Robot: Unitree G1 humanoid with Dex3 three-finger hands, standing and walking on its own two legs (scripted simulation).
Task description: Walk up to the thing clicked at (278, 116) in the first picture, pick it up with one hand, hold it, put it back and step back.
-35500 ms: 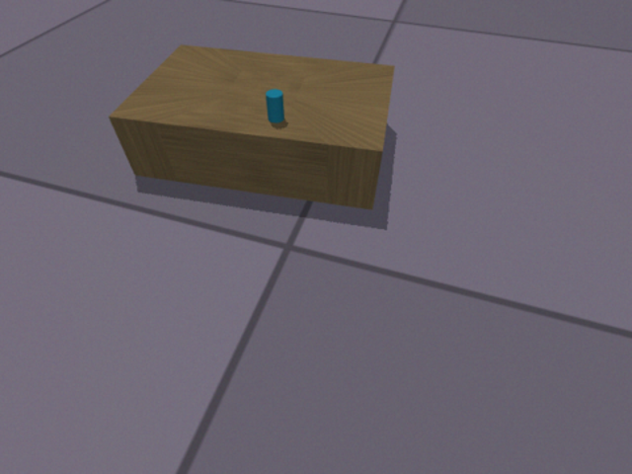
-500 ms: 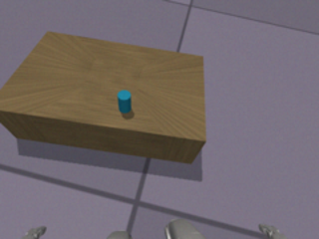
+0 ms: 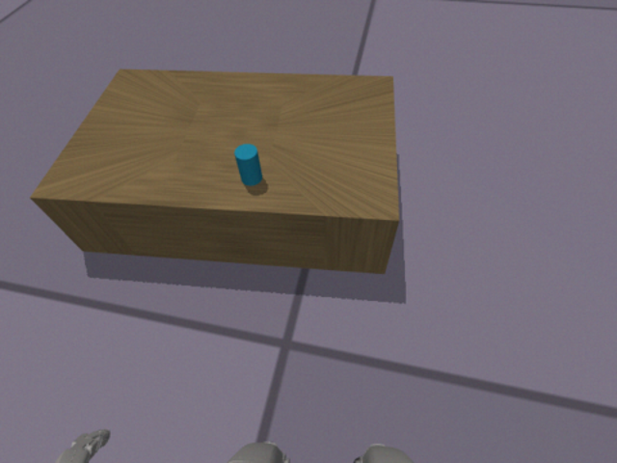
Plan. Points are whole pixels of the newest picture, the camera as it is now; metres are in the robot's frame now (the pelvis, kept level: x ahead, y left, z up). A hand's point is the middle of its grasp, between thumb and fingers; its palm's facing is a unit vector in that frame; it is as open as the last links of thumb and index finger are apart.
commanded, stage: step back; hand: left
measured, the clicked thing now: (248, 165) +0.96 +0.21 -0.37
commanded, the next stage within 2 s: stand in 1.56 s
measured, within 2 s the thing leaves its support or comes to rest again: neither
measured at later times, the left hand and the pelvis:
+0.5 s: hand out of the picture -0.10 +0.22 -0.16, palm faces -0.02 -0.92 -0.39, open 7.4 cm; pelvis -0.15 -0.05 -0.01, yaw -2 degrees
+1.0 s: hand out of the picture -0.11 +0.22 -0.14, palm faces +0.04 -0.91 -0.41, open 7.4 cm; pelvis -0.18 -0.06 +0.00, yaw +2 degrees
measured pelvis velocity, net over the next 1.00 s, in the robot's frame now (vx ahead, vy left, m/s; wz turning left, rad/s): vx -0.18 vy -0.06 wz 0.03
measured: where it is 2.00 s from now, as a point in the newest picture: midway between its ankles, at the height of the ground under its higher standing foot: outside the picture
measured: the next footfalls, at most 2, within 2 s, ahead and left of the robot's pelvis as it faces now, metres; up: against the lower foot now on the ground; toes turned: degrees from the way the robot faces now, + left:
left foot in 0.08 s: -0.01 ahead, +0.11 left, +0.00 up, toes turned +1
right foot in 0.42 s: -0.08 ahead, -0.17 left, +0.00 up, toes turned +3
